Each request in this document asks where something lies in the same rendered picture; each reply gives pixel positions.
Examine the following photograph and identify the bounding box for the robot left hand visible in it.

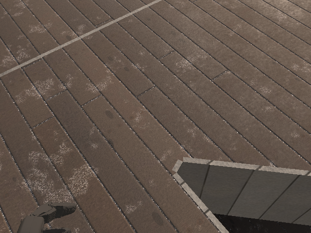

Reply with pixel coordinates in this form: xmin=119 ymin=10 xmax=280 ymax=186
xmin=17 ymin=201 xmax=77 ymax=233

